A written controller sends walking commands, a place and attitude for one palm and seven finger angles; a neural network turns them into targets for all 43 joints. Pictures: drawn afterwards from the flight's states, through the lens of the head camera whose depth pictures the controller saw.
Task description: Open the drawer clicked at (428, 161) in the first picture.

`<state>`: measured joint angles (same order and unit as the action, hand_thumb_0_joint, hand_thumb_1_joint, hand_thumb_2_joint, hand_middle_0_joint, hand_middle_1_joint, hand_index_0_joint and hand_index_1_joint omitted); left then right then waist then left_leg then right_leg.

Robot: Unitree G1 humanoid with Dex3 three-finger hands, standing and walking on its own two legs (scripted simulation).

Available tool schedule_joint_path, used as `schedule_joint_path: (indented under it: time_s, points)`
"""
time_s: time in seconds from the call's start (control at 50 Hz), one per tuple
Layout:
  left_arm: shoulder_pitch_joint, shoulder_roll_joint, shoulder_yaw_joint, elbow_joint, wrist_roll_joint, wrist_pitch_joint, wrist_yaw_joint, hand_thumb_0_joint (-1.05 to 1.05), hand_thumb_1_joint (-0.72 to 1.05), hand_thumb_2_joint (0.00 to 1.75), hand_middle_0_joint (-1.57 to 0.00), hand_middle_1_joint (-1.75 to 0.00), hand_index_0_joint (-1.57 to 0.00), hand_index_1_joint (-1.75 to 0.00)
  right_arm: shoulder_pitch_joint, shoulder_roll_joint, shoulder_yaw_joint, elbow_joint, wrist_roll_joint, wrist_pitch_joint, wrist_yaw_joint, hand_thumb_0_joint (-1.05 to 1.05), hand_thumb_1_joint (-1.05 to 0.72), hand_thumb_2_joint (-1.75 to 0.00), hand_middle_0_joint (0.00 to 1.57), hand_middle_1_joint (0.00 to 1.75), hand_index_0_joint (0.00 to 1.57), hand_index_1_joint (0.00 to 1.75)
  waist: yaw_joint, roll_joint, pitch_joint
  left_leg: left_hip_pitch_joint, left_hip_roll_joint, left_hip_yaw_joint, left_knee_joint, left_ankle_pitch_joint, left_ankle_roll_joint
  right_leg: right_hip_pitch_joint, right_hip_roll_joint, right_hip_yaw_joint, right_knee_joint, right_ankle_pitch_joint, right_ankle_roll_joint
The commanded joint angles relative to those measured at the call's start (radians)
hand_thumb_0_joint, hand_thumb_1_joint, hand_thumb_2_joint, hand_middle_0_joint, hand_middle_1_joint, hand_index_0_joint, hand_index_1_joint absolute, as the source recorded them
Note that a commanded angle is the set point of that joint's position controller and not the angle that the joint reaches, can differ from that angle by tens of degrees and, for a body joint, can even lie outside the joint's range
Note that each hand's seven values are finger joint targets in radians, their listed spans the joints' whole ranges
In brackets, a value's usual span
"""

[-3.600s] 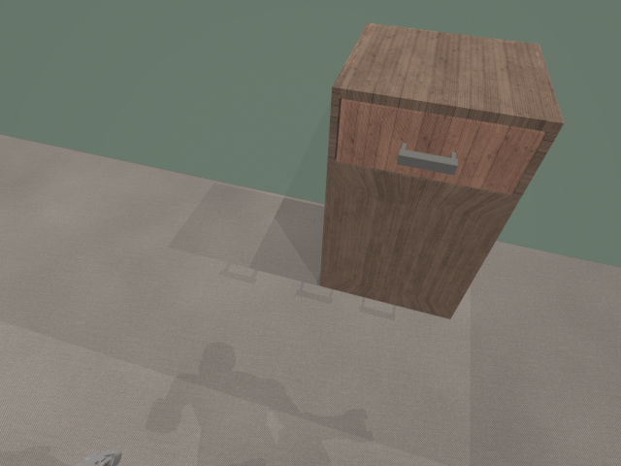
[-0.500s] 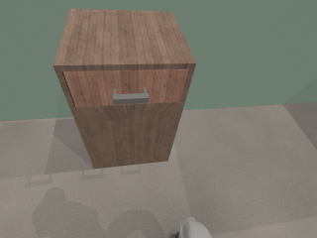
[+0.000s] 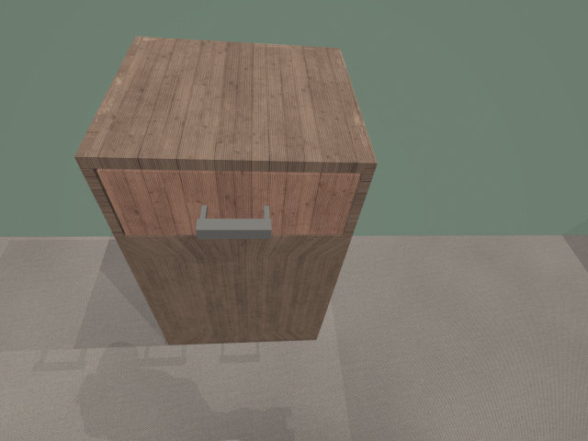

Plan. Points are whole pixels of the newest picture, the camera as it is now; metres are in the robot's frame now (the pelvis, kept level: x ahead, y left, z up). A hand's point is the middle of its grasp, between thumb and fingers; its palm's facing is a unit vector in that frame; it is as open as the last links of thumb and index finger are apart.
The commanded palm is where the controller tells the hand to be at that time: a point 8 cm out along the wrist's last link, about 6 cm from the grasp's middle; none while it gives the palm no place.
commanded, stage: come to a stop and stand still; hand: left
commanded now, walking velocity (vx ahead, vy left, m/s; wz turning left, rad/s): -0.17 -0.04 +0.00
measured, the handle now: (235, 219) +0.50 +0.14 -0.05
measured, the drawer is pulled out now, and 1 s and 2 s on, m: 0.00 0.00 0.00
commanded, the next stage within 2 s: look again from close up in 0.58 s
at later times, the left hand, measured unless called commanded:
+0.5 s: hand out of the picture -0.03 +0.16 -0.19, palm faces +0.00 -0.98 -0.21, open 7.4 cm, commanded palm none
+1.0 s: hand out of the picture -0.08 +0.11 -0.16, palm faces +0.05 -0.99 -0.14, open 7.3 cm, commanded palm none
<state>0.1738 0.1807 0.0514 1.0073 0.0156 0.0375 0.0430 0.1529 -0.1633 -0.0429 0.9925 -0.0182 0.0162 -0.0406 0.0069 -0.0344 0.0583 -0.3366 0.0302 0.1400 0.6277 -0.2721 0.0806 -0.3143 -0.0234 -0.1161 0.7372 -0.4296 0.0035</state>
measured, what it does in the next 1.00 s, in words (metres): steps on the spot: right foot, then right foot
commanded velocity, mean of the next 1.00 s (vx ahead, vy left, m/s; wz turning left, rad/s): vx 0.05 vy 0.01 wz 0.00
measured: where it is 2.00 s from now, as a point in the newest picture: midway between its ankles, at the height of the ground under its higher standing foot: outside the picture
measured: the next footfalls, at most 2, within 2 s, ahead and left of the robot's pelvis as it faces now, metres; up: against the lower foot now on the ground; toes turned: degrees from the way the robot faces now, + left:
right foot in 0.30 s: +0.00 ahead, -0.19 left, +0.00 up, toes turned -1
right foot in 0.68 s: -0.03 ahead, -0.11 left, +0.00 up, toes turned -4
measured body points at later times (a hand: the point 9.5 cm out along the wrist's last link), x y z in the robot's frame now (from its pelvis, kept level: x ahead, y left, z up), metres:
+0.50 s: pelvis -0.05 -0.02 -0.02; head -0.08 -0.02 +0.43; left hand -0.03 +0.22 -0.17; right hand -0.04 -0.26 -0.16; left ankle +0.04 +0.07 -0.72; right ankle -0.05 -0.19 -0.72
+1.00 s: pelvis -0.06 -0.03 +0.01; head -0.06 -0.04 +0.46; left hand -0.09 +0.17 -0.15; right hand -0.07 -0.24 -0.15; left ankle -0.04 +0.10 -0.73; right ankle -0.07 -0.11 -0.73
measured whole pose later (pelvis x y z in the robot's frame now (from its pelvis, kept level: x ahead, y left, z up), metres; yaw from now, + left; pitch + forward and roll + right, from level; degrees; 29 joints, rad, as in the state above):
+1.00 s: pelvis -0.06 -0.03 +0.01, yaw +0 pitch -1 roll +0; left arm 0.36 0.10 0.00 1.09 0.02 -0.01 0.02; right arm 0.34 -0.12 0.01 1.09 -0.02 0.00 -0.04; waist 0.00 0.01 0.00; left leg -0.25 0.03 0.01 0.49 -0.22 -0.02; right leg -0.20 0.03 -0.09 0.49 -0.28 -0.06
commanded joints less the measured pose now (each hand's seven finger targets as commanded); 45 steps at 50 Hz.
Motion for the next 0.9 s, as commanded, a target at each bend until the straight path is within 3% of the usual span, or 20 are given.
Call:
schedule_joint_path:
  time_s: [0.0, 0.14, 0.16, 0.18, 0.22, 0.26, 0.28, 0.32, 0.36, 0.4, 0.44, 0.48, 0.5, 0.54, 0.62, 0.66, 0.68, 0.72, 0.78, 0.88]
  points:
    - [0.076, 0.088, 0.031, -0.048, 0.002, -0.003, 0.006, 0.0, 0.9, 0.9, -0.2, -0.3, -0.2, -0.3, 0.075, -0.167, -0.027, -0.051, -0.011, -0.004, -0.011, 0.0, -0.9, -0.9, 0.2, 0.3, 0.2, 0.3, -0.014, 0.158, -0.11, 0.201, 0.326, -0.295, -0.231, 0.869, 0.159, -0.161, 0.007, 0.154, 0.454, -0.146, 0.011]
    - [0.099, 0.075, 0.026, -0.048, 0.001, 0.016, -0.007, 0.0, 0.9, 0.9, -0.2, -0.3, -0.2, -0.3, 0.031, -0.162, -0.033, -0.068, -0.003, 0.002, -0.001, 0.0, -0.9, -0.9, 0.2, 0.3, 0.2, 0.3, -0.025, 0.168, -0.141, 0.228, 0.268, -0.222, -0.276, 0.493, 0.121, -0.112, -0.01, 0.123, 0.293, -0.074, 0.04]
    - [0.143, 0.112, -0.004, -0.031, -0.004, -0.009, 0.011, 0.0, 0.9, 0.9, -0.2, -0.3, -0.2, -0.3, -0.007, -0.258, -0.054, -0.084, 0.005, -0.025, 0.012, 0.0, -0.9, -0.9, 0.2, 0.3, 0.2, 0.3, -0.003, 0.16, -0.206, 0.263, 0.286, -0.228, -0.104, 0.625, 0.073, -0.147, -0.062, 0.162, 0.131, -0.115, 0.002]
    - [0.186, 0.109, -0.004, -0.033, 0.008, -0.022, 0.013, 0.0, 0.9, 0.9, -0.2, -0.3, -0.2, -0.3, -0.051, -0.242, -0.044, -0.121, 0.003, -0.023, 0.024, 0.0, -0.9, -0.9, 0.2, 0.3, 0.2, 0.3, 0.022, 0.174, -0.166, 0.247, 0.254, -0.197, -0.115, 0.505, 0.055, -0.097, -0.037, 0.1, 0.002, 0.013, 0.001]
    - [0.191, 0.081, -0.016, -0.072, 0.013, -0.038, 0.006, 0.0, 0.9, 0.9, -0.2, -0.3, -0.2, -0.3, 0.072, -0.142, -0.019, -0.13, -0.001, 0.0, 0.039, 0.0, -0.9, -0.9, 0.2, 0.3, 0.2, 0.3, -0.013, 0.101, -0.161, 0.104, 0.129, -0.16, -0.066, 0.136, 0.003, 0.026, -0.019, 0.103, -0.249, 0.14, -0.028]
    - [0.15, 0.163, -0.022, -0.095, 0.019, -0.051, 0.003, 0.0, 0.9, 0.9, -0.2, -0.3, -0.2, -0.3, 0.059, -0.087, -0.005, -0.155, 0.002, 0.01, 0.051, 0.0, -0.9, -0.9, 0.2, 0.3, 0.2, 0.3, -0.041, 0.025, -0.09, 0.087, 0.011, -0.075, 0.002, -0.168, -0.062, -0.13, -0.16, 0.288, -0.368, -0.1, -0.1]
    - [0.115, 0.191, -0.023, -0.109, 0.021, -0.049, -0.003, 0.0, 0.9, 0.9, -0.2, -0.3, -0.2, -0.3, 0.086, -0.085, 0.0, -0.15, -0.005, 0.012, 0.06, 0.0, -0.9, -0.9, 0.2, 0.3, 0.2, 0.3, -0.069, 0.126, -0.1, 0.177, -0.02, -0.072, -0.005, -0.133, -0.07, -0.208, -0.161, 0.267, -0.355, -0.162, -0.102]
    - [0.089, 0.2, -0.013, -0.105, 0.015, -0.045, -0.009, 0.0, 0.9, 0.9, -0.2, -0.3, -0.2, -0.3, 0.109, -0.123, -0.008, -0.141, -0.005, 0.015, 0.061, 0.0, -0.9, -0.9, 0.2, 0.3, 0.2, 0.3, -0.057, -0.136, -0.02, 0.097, -0.004, -0.072, 0.041, -0.21, -0.068, -0.233, -0.128, 0.26, -0.369, -0.312, -0.084]
    - [0.084, 0.206, -0.003, -0.11, 0.018, -0.031, -0.008, 0.0, 0.9, 0.9, -0.2, -0.3, -0.2, -0.3, 0.15, -0.13, -0.019, -0.128, -0.012, 0.022, 0.063, 0.0, -0.9, -0.9, 0.2, 0.3, 0.2, 0.3, -0.059, -0.222, 0.074, 0.094, -0.03, -0.048, 0.141, -0.189, -0.07, -0.35, -0.159, 0.291, -0.434, -0.456, -0.096]
    - [0.06, 0.213, 0.008, -0.119, 0.02, -0.029, -0.01, 0.0, 0.9, 0.9, -0.2, -0.3, -0.2, -0.3, 0.237, -0.116, -0.015, -0.107, -0.013, 0.016, 0.062, 0.0, -0.9, -0.9, 0.2, 0.3, 0.2, 0.3, -0.093, -0.104, 0.087, 0.142, -0.04, -0.038, 0.111, -0.185, -0.065, -0.388, -0.144, 0.259, -0.362, -0.423, -0.099]
    - [0.072, 0.161, 0.003, -0.126, 0.014, -0.024, -0.017, 0.0, 0.9, 0.9, -0.2, -0.3, -0.2, -0.3, 0.318, -0.14, -0.013, -0.087, -0.02, 0.003, 0.058, 0.0, -0.9, -0.9, 0.2, 0.3, 0.2, 0.3, -0.097, 0.084, 0.104, 0.066, 0.012, -0.174, -0.116, -0.369, -0.035, -0.348, -0.036, 0.139, -0.142, -0.374, -0.069]
    - [0.147, 0.087, -0.006, -0.122, 0.01, -0.024, -0.016, 0.0, 0.9, 0.9, -0.2, -0.3, -0.2, -0.3, 0.337, -0.211, -0.028, -0.077, -0.026, -0.014, 0.043, 0.0, -0.9, -0.9, 0.2, 0.3, 0.2, 0.3, -0.058, 0.357, 0.089, -0.077, 0.23, -0.624, -0.492, -0.726, 0.071, -0.277, 0.083, 0.025, 0.274, -0.167, -0.043]
    - [0.177, 0.074, -0.004, -0.106, 0.009, -0.027, -0.021, 0.0, 0.9, 0.9, -0.2, -0.3, -0.2, -0.3, 0.254, -0.2, -0.023, -0.085, -0.019, -0.013, 0.039, 0.0, -0.9, -0.9, 0.2, 0.3, 0.2, 0.3, -0.017, 0.256, 0.068, -0.166, 0.253, -0.636, -0.517, -0.686, 0.108, -0.204, 0.032, 0.079, 0.374, -0.09, -0.058]
    - [0.267, 0.028, -0.011, -0.063, 0.007, -0.03, -0.028, 0.0, 0.9, 0.9, -0.2, -0.3, -0.2, -0.3, 0.141, -0.178, -0.011, -0.106, -0.022, -0.022, 0.039, 0.0, -0.9, -0.9, 0.2, 0.3, 0.2, 0.3, 0.05, 0.161, 0.025, -0.347, 0.219, -0.457, -0.498, -0.517, 0.089, 0.025, 0.008, 0.051, 0.326, -0.062, -0.06]
    - [0.389, -0.002, -0.021, -0.007, 0.0, -0.037, -0.023, 0.0, 0.9, 0.9, -0.2, -0.3, -0.2, -0.3, 0.191, -0.127, -0.003, -0.044, -0.019, -0.009, 0.032, 0.0, -0.9, -0.9, 0.2, 0.3, 0.2, 0.3, 0.069, 0.084, 0.016, -0.311, 0.131, -0.27, -0.356, -0.397, 0.028, 0.263, 0.028, 0.065, -0.221, -0.036, -0.078]
    - [0.352, 0.104, -0.006, -0.023, 0.014, -0.047, -0.005, 0.0, 0.9, 0.9, -0.2, -0.3, -0.2, -0.3, 0.21, -0.027, 0.009, -0.062, 0.0, -0.001, 0.033, 0.0, -0.9, -0.9, 0.2, 0.3, 0.2, 0.3, 0.036, -0.232, 0.094, -0.379, -0.049, -0.081, 0.084, -0.163, -0.066, 0.139, -0.321, 0.564, -0.634, -0.319, -0.179]
    - [0.239, 0.122, -0.007, -0.054, 0.006, -0.049, -0.002, 0.0, 0.9, 0.9, -0.2, -0.3, -0.2, -0.3, 0.24, -0.058, 0.004, -0.053, -0.012, 0.008, 0.03, 0.0, -0.9, -0.9, 0.2, 0.3, 0.2, 0.3, -0.026, -0.108, 0.059, -0.228, -0.028, -0.138, 0.192, -0.121, -0.068, -0.013, -0.354, 0.553, -0.652, -0.251, -0.198]
    - [0.123, 0.059, -0.024, -0.064, -0.003, -0.083, -0.001, 0.0, 0.9, 0.9, -0.2, -0.3, -0.2, -0.3, 0.286, -0.038, 0.012, 0.002, -0.006, 0.003, 0.038, 0.0, -0.9, -0.9, 0.2, 0.3, 0.2, 0.3, -0.066, -0.131, 0.093, -0.171, -0.001, -0.155, 0.228, -0.024, -0.063, -0.046, -0.242, 0.372, -0.613, -0.013, -0.155]
    - [0.14, 0.051, -0.026, -0.034, 0.002, -0.083, -0.008, 0.0, 0.9, 0.9, -0.2, -0.3, -0.2, -0.3, 0.293, -0.02, 0.019, 0.024, 0.002, -0.008, 0.035, 0.0, -0.9, -0.9, 0.2, 0.3, 0.2, 0.3, -0.05, -0.079, 0.05, -0.069, -0.011, -0.112, 0.112, -0.038, -0.072, 0.012, -0.179, 0.242, -0.537, 0.167, -0.159]
    - [0.216, 0.045, -0.026, 0.027, -0.001, -0.069, -0.015, 0.0, 0.9, 0.9, -0.2, -0.3, -0.2, -0.3, 0.291, -0.006, 0.035, 0.047, 0.003, -0.031, 0.016, 0.0, -0.9, -0.9, 0.2, 0.3, 0.2, 0.3, -0.027, -0.024, 0.023, 0.144, -0.006, -0.125, -0.195, 0.055, -0.064, -0.019, -0.105, 0.212, -0.444, 0.057, -0.1]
